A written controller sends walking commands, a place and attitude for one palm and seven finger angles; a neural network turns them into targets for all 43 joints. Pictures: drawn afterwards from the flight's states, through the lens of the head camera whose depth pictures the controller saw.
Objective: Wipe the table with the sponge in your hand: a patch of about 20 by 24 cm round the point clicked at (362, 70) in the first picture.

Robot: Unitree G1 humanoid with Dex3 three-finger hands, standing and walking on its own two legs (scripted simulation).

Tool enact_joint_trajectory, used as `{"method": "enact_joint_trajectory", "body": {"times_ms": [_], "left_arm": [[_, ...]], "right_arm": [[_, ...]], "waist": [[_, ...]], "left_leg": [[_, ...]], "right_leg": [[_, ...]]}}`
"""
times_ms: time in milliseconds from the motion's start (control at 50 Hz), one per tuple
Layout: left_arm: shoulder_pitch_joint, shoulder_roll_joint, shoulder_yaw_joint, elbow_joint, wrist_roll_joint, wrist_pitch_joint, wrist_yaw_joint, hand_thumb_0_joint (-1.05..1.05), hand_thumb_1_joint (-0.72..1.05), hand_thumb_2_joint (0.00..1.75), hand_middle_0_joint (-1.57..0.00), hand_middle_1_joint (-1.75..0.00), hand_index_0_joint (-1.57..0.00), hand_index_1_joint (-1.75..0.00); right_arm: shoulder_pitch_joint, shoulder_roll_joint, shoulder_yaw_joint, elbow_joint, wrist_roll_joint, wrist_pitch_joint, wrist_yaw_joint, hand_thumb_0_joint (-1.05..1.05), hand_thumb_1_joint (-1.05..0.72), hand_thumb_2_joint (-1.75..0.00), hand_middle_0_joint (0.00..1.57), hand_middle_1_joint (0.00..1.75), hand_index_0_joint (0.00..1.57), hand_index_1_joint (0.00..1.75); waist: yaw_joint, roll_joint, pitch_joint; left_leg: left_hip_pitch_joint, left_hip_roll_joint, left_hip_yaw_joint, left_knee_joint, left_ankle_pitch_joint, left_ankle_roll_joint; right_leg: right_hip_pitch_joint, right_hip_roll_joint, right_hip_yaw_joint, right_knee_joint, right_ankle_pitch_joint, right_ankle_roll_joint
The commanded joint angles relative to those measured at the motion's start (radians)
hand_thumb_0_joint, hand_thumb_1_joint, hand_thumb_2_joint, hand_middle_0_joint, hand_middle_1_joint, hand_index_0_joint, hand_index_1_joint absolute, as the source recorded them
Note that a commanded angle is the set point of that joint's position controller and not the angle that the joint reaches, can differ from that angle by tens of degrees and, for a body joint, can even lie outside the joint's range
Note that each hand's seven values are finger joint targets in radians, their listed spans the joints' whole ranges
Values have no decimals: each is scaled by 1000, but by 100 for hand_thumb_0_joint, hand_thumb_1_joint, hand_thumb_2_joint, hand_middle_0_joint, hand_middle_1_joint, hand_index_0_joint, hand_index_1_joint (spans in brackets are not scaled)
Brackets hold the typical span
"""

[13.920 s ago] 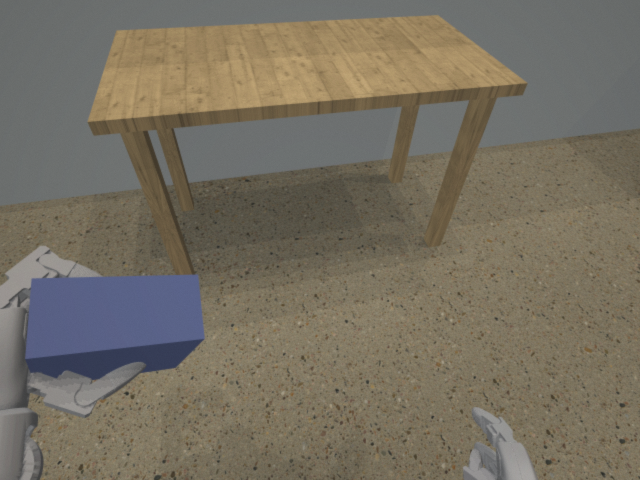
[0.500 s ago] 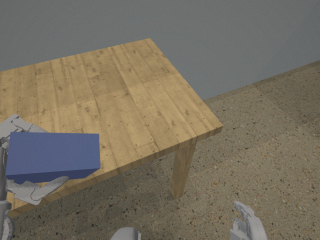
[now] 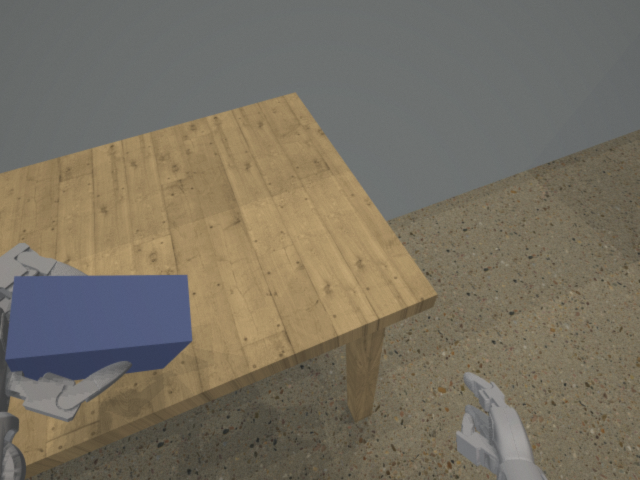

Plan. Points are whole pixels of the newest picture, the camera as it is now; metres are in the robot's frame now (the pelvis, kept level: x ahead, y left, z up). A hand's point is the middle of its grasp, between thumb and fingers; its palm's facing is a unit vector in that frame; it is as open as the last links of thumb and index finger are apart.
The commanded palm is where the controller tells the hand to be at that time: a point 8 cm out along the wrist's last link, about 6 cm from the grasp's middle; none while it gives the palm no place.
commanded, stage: come to a stop and stand still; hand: left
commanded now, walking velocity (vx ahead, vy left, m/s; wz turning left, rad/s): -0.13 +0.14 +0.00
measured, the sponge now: (128, 329) +0.23 +0.20 +0.14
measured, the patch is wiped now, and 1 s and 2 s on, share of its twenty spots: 0.00 0.00 0.00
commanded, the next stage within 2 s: none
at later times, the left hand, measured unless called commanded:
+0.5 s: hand out of the picture +0.17 +0.29 +0.15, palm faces +0.30 -0.89 -0.34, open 10.3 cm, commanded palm +0.11 +0.35 +0.17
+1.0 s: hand out of the picture +0.05 +0.41 +0.15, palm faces +0.43 -0.83 -0.35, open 10.3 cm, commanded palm -0.02 +0.43 +0.17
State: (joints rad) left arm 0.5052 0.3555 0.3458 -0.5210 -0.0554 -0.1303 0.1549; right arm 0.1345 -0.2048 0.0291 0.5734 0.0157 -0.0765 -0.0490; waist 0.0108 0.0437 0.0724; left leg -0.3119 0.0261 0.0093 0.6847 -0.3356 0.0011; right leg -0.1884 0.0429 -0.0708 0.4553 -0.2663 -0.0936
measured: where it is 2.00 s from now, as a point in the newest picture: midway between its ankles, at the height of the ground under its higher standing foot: outside the picture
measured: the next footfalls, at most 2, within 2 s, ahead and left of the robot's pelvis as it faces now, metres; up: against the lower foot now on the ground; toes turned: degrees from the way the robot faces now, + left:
left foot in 0.22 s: +0.05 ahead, +0.17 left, +0.00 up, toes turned +2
left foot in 1.18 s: -0.06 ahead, +0.23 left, +0.00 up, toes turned -1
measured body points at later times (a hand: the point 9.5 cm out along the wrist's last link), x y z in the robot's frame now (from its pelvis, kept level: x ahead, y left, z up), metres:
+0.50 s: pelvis -0.05 +0.07 -0.01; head -0.04 +0.09 +0.44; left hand +0.15 +0.34 +0.17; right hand +0.13 -0.17 -0.06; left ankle +0.01 +0.17 -0.74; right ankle -0.01 -0.05 -0.74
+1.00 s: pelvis -0.16 +0.14 -0.01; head -0.17 +0.17 +0.44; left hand +0.02 +0.45 +0.17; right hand +0.04 -0.06 -0.07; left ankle +0.00 +0.18 -0.73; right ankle -0.10 -0.02 -0.73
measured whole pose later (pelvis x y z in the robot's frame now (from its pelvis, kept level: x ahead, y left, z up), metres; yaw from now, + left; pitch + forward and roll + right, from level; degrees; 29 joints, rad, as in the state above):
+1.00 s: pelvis -0.16 +0.14 -0.01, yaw +4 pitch -6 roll -4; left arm 0.31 0.38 0.33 -0.40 0.00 -0.16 0.07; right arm 0.19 -0.17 0.01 0.57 0.01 -0.12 0.00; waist 0.02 -0.01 0.08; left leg -0.36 -0.04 0.10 0.46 -0.19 0.02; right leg -0.23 0.01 0.02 0.55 -0.40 -0.06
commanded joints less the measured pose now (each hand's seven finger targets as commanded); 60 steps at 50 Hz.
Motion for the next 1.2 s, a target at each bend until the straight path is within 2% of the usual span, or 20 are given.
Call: {"method": "enact_joint_trajectory", "body": {"times_ms": [0,120,180,200,220,260,300,360,440,500,560,780,840,940,1020,1060,1100,1120,1160,1180], "left_arm": [[-51,156,145,-109,-5,-58,31,0,10,130,-120,-160,-120,-160],[-72,151,120,-193,-4,-50,33,0,10,130,-120,-160,-120,-160],[-62,152,115,-251,-13,-47,38,0,10,130,-120,-160,-120,-160],[-998,910,701,-358,129,-157,30,0,10,130,-120,-160,-120,-160],[-463,368,351,178,57,-141,-23,0,10,130,-120,-160,-120,-160],[-176,154,165,204,8,-137,-17,0,10,130,-120,-160,-120,-160],[-241,193,150,-62,0,-170,-21,0,10,130,-120,-160,-120,-160],[-117,94,28,-159,0,-166,-33,0,10,130,-120,-160,-120,-160],[-120,205,130,-198,4,-162,-22,0,10,130,-120,-160,-120,-160],[-209,234,175,-172,6,-173,-16,0,10,130,-120,-160,-120,-160],[-329,251,184,-149,31,-181,-20,0,10,130,-120,-160,-120,-160],[-289,127,42,-95,48,-134,-51,0,10,130,-120,-160,-120,-160],[-308,145,68,-74,43,-114,-49,0,10,130,-120,-160,-120,-160],[-343,207,143,-136,33,-98,-60,0,10,130,-120,-160,-120,-160],[-289,226,151,-241,35,-97,-76,0,10,130,-120,-160,-120,-160],[-315,218,136,-302,26,-97,-84,0,10,130,-120,-160,-120,-160],[-467,219,111,-350,23,-73,-89,0,10,130,-120,-160,-120,-160],[-552,216,97,-322,18,-71,-88,0,10,130,-120,-160,-120,-160],[-757,224,87,-295,28,-69,-91,0,10,130,-120,-160,-120,-160],[-809,264,116,-208,48,-80,-88,0,10,130,-120,-160,-120,-160]], "right_arm": [[-88,-92,-44,-148,-5,-28,-15,0,-90,-90,20,30,20,30],[-111,-102,-61,-166,-3,-12,-22,0,-90,-90,20,30,20,30],[-103,-112,-71,-159,-1,-16,-27,0,-90,-90,20,30,20,30],[101,-122,-117,-174,-26,-86,-35,0,-90,-90,20,30,20,30],[44,-62,-82,-132,-10,-96,-12,0,-90,-90,20,30,20,30],[-29,-95,-98,-139,26,-100,8,0,-90,-90,20,30,20,30],[3,-132,-102,-148,8,-99,25,0,-90,-90,20,30,20,30],[-40,-124,-93,-166,19,-112,63,0,-90,-90,20,30,20,30],[-42,-134,-86,-185,1,-111,47,0,-90,-90,20,30,20,30],[-48,-127,-70,-187,-4,-98,24,0,-90,-90,20,30,20,30],[-37,-125,-65,-183,2,-111,12,0,-90,-90,20,30,20,30],[-7,-132,-74,-132,-11,-131,56,0,-90,-90,20,30,20,30],[-9,-118,-69,-122,-14,-108,45,0,-90,-90,20,30,20,30],[-9,-100,-85,-142,-10,-79,43,0,-90,-90,20,30,20,30],[3,-102,-89,-156,5,-70,59,0,-90,-90,20,30,20,30],[-8,-113,-93,-141,14,-61,66,0,-90,-90,20,30,20,30],[5,-96,-80,-102,4,-49,62,0,-90,-90,20,30,20,30],[37,-103,-74,-85,4,-52,56,0,-90,-90,20,30,20,30],[-1,-159,-88,-118,-3,-74,48,0,-90,-90,20,30,20,30],[6,-168,-112,-75,-24,-103,75,0,-90,-90,20,30,20,30]], "waist": [[7,-182,-221],[16,-175,-217],[9,-96,-239],[52,-327,-131],[54,-329,-260],[58,-75,-237],[32,86,-332],[36,16,-315],[24,-76,-194],[9,11,-77],[16,233,-52],[10,-28,-153],[8,-8,-106],[27,82,-172],[20,-78,-195],[-4,-218,-153],[-61,-291,-66],[-93,-119,-29],[-87,624,66],[-49,683,93]], "left_leg": [[-107,0,-15,4,9,2],[-8,-20,13,-83,126,12],[172,45,-24,-175,503,34],[-39,-11,95,-110,329,15],[10,-101,31,-118,296,24],[51,-10,41,-200,270,29],[176,24,17,-227,509,42],[212,87,-44,-178,606,65],[59,63,-84,-252,182,34],[-32,75,-140,-381,-165,46],[-248,169,-212,-554,-448,87],[97,60,-117,-406,-275,-31],[127,47,-101,-372,-267,-41],[-45,69,-40,-447,-339,-73],[172,-7,73,65,-253,-41],[334,-14,-109,611,-174,-21],[345,67,-284,680,-127,-17],[326,63,-280,439,-190,-20],[-278,148,-496,-465,-563,20],[-504,188,-639,-614,-682,1]], "right_leg": [[292,-310,221,-10,998,39],[229,-278,182,0,893,56],[114,-214,139,14,619,85],[9,-203,205,-115,761,170],[93,-222,232,-12,844,127],[190,-275,302,56,925,99],[165,-191,179,92,701,127],[73,-123,128,78,425,131],[-3,-128,161,-45,37,67],[-77,-91,135,-60,-215,63],[100,-21,50,182,-103,87],[-68,-29,106,-100,-191,30],[-176,-31,103,-90,-239,26],[56,38,-14,152,-170,40],[-318,-85,39,77,-184,-22],[-800,-232,231,6,-257,-101],[-1126,-298,246,84,-381,-108],[-1134,-223,129,255,-449,-35],[-660,83,59,1087,-398,77],[-532,141,137,1297,-284,104]]}}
